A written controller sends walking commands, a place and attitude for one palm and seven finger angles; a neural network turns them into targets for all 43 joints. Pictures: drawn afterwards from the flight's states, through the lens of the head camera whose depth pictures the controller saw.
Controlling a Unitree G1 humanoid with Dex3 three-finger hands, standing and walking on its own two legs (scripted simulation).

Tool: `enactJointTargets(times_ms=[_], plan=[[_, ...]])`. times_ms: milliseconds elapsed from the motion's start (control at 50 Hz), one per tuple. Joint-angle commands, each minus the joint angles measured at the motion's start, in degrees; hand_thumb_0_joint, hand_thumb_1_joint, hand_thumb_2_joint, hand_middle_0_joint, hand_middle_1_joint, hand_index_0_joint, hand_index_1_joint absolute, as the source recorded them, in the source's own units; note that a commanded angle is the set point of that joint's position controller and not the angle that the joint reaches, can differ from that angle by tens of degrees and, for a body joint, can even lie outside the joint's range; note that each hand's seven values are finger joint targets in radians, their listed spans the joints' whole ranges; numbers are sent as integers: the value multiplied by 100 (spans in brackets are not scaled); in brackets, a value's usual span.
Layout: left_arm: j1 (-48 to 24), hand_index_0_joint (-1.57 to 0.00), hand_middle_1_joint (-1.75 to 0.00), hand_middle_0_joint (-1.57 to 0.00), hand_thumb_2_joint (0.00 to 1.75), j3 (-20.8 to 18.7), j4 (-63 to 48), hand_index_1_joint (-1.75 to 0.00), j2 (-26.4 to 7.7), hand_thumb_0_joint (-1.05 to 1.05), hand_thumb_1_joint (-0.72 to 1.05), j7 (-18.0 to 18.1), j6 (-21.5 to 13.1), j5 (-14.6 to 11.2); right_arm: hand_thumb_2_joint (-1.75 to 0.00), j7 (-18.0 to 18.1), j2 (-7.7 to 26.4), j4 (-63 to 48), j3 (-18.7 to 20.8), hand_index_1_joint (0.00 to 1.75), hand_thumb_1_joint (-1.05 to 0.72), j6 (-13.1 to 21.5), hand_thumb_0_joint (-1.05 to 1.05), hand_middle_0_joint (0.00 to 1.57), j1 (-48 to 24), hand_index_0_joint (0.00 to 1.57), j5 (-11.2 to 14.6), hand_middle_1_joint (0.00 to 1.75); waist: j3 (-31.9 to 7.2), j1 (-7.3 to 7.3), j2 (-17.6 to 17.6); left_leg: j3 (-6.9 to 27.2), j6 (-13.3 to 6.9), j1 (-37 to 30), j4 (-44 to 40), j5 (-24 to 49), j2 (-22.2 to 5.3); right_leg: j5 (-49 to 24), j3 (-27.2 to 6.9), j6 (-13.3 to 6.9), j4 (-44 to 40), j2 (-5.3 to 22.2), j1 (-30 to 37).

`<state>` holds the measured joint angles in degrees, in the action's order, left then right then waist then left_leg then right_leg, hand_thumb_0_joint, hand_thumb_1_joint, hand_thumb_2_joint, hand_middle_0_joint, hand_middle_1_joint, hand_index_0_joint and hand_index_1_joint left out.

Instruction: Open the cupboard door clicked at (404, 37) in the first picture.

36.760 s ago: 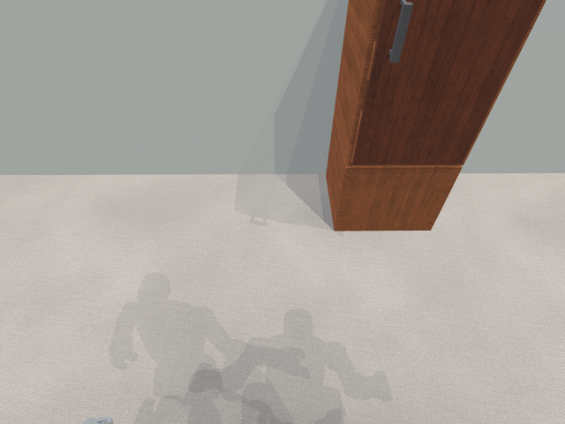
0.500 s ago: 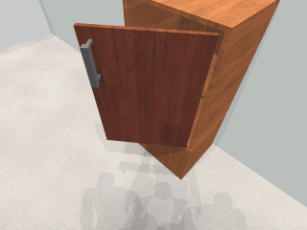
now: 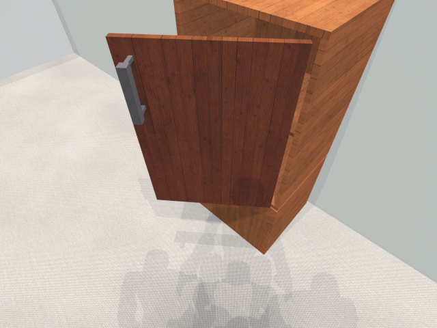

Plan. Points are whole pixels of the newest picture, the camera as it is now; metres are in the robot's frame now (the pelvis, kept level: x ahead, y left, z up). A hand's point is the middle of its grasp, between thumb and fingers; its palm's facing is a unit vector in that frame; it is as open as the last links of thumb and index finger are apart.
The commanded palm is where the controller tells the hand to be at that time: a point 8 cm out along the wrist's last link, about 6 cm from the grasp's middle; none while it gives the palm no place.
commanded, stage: look again from close up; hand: left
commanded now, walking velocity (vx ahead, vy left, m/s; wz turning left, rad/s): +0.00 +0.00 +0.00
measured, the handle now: (134, 91) +0.57 +0.23 +0.14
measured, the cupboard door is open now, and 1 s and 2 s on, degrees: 38 38 38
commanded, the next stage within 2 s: raise the hand with hooked fingers in 0.08 s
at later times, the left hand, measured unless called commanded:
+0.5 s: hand (120, 297) +0.17 +0.18 +0.00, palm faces -0.01 -1.00 -0.07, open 8.1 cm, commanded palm +0.12 +0.25 -0.02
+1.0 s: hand (88, 272) +0.20 +0.23 +0.04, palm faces +0.00 -1.00 -0.06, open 11.0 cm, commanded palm +0.16 +0.28 +0.05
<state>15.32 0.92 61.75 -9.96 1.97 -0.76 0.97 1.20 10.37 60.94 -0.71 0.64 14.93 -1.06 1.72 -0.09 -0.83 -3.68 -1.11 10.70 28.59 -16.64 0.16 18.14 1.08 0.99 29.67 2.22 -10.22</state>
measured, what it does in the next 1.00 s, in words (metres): stands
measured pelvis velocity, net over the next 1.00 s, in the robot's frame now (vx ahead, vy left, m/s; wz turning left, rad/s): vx -0.03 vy -0.01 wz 0.03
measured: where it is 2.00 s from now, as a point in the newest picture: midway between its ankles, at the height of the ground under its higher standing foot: outside the picture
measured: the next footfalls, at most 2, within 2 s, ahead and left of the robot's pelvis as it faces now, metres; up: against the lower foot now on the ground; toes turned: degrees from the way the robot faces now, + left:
none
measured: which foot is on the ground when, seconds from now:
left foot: down 0.00-1.00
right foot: down 0.00-1.00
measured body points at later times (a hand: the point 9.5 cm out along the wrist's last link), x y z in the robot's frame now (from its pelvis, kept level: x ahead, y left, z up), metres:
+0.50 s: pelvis -0.04 -0.02 -0.05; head -0.01 -0.02 +0.40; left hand +0.17 +0.24 +0.00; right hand +0.17 -0.27 -0.09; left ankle -0.01 +0.11 -0.74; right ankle -0.02 -0.13 -0.74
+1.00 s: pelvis -0.03 -0.01 -0.04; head -0.01 -0.02 +0.41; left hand +0.19 +0.28 +0.05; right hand +0.12 -0.25 -0.12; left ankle -0.01 +0.11 -0.74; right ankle -0.02 -0.13 -0.74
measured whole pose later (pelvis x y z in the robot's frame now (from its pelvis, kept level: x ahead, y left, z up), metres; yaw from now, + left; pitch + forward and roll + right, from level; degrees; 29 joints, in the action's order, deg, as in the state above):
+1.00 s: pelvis -0.03 -0.01 -0.04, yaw +1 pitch +6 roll -2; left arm 14.2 -19.6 6.7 -19.7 -25.4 -13.6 -21.4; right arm 4.5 13.6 34.4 -2.5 15.8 17.9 2.3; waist -4.2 0.5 -2.3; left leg -0.2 0.1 33.0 49.2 -22.6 -2.4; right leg 23.1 3.9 -0.5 46.8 0.1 -30.1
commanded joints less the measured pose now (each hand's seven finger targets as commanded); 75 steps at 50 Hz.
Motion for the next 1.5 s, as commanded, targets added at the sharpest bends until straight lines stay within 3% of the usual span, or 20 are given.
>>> enactJointTargets(times_ms=[0,140,160,180,200,220,240,280,300,340,380,420,460,520,620,700,820,980,1080,1480], plan=[[260,-20,-30,-20,90,-145,-205,-30,-700,0,90,24,-59,-29,-90,23,646,-176,107,30,-90,153,0,20,164,20,22,30,123,-33,132,588,-122,67,-693,1145,-578,-954,-340,-253,-512,330,-133],[148,-20,-30,-20,90,-162,-190,-30,-814,0,90,13,-72,-28,-90,28,690,-57,114,30,-90,149,0,20,62,20,31,30,79,-33,152,550,-101,1,-682,1291,-575,-1272,-364,-263,-591,386,-31],[659,-20,-30,-20,90,-146,-16,-30,-689,0,90,231,-132,30,-90,-8,740,-392,158,30,-90,141,0,20,-288,20,103,30,212,-180,467,349,81,290,438,1678,-704,-3087,-672,-163,-681,706,-165],[-3755,-20,-32,-20,89,-1462,-8873,-32,-2377,0,88,192,-1390,-1061,-90,214,1530,-2189,360,30,-90,999,0,20,-30,20,359,30,-2775,447,-643,459,4,-1083,-287,2593,-85,-2945,21,-326,-59,105,341],[-679,-20,-33,-20,88,-1252,-7368,-33,-1859,0,85,320,-1125,-606,-90,426,1036,-1995,221,30,-90,1525,0,20,-456,20,275,30,-2620,-169,-1473,475,16,-1706,-287,3472,-385,-1634,129,-355,287,-115,-68],[807,-21,-34,-21,87,-466,-6503,-34,-467,0,83,409,-409,-881,-90,372,743,-1942,231,30,-90,1685,0,20,-546,20,366,30,-1691,9,-1409,496,235,-941,-320,3196,-344,-724,430,-227,271,-86,-519],[425,-21,-36,-21,86,-380,-6422,-36,-105,0,81,317,-424,-1010,-90,336,854,-1860,289,30,-90,1729,0,20,-320,20,389,30,-763,242,-648,511,181,-427,-231,2487,-294,-755,462,-165,109,-127,-854],[278,-21,-39,-21,84,-1119,-6168,-39,-663,0,76,24,-1072,-1085,-90,302,1131,-2248,478,30,-90,1781,0,20,-412,20,224,30,-259,298,348,525,103,543,232,1141,-121,-630,595,-144,76,-191,-1435],[823,-21,-40,-21,83,-1201,-5571,-40,-472,0,74,-246,-1445,-1176,-90,274,1088,-2394,502,30,-90,1767,0,20,-483,20,169,30,-89,154,913,521,117,1100,450,728,-77,-325,655,-140,293,-243,-1752],[1741,-22,-43,-22,81,-1372,-4784,-43,-299,0,69,-968,-2257,-1319,-90,126,1038,-2706,569,30,-90,1755,0,20,-630,20,162,30,-350,-210,1031,342,197,1769,974,502,43,-178,587,-204,871,-250,-2035],[1627,-22,-47,-22,79,-1543,-4733,-47,-518,0,64,-1814,-3066,-1525,-90,2,1090,-3027,635,30,-90,1772,0,20,-787,20,181,30,-652,-277,1022,244,197,2406,1574,232,108,-102,362,-244,1373,-201,-2311],[1522,-22,-50,-22,77,-1902,-4749,-50,-1067,0,60,-2637,-3432,-1665,-90,-80,1194,-3423,659,30,-90,1808,0,20,-772,20,263,30,-1070,-321,374,188,160,2608,1958,189,160,-104,18,-315,1616,-112,-2232],[1085,-22,-53,-22,75,-2144,-5449,-53,-1317,0,55,-2988,-3159,-2035,-90,-9,1220,-3871,620,30,-90,1776,0,20,-868,20,365,30,-1615,-337,295,86,77,2634,2081,-21,203,345,-198,-227,1512,-83,-2131],[-141,-23,-57,-23,72,-2286,-6527,-57,-1559,0,48,-2902,-2803,-2405,-90,188,1193,-4060,515,30,-90,1718,0,20,-684,20,387,30,-1433,-82,125,225,5,2721,2245,-435,140,1273,-517,-134,1214,-119,-2413],[-1190,-24,-64,-24,67,-1876,-7571,-64,-1587,0,36,-2467,-2802,-2067,-90,383,1175,-3751,376,30,-90,1791,0,20,-281,20,324,30,-1454,302,-307,481,-91,2237,2244,-104,-55,469,-276,-194,1378,-297,-2527],[-874,-25,-70,-25,63,-1980,-6912,-70,-1817,0,27,-2647,-2352,-1969,-90,457,1209,-3553,319,30,-90,1847,0,20,-315,20,379,30,-1332,256,-431,510,-82,2174,2015,-76,-57,348,-206,-166,1163,-261,-2343],[-403,-25,-80,-25,57,-2684,-6451,-80,-2115,0,13,-2812,-1594,-2378,-90,456,1145,-3661,221,30,-90,1837,0,20,-504,20,379,30,-1588,-164,-148,531,-31,1951,1614,435,-30,-198,-143,-145,937,-243,-1501],[-583,-27,-92,-27,49,-2659,-6547,-92,-2057,0,-6,-2721,-1624,-2388,-90,408,1224,-3621,228,30,-90,1990,0,20,-316,20,395,30,-1491,-100,99,480,-38,1583,1213,483,-30,-372,77,-106,781,-270,-1484],[-1238,-28,-99,-28,44,-2710,-6787,-99,-2263,0,-17,-2745,-1516,-2344,-90,474,1255,-3575,202,30,-90,2027,0,20,-299,20,422,30,-1554,-84,-312,509,-50,1124,953,494,-36,-395,172,-156,678,-290,-1363],[-3121,-30,-120,-30,30,-2947,-6345,-120,-2835,0,-50,-2951,-360,-2221,-90,592,1231,-3564,-27,30,-90,1730,0,20,-553,20,491,30,-1230,-110,-531,651,5,139,150,882,-59,-950,317,-226,20,-366,-742]])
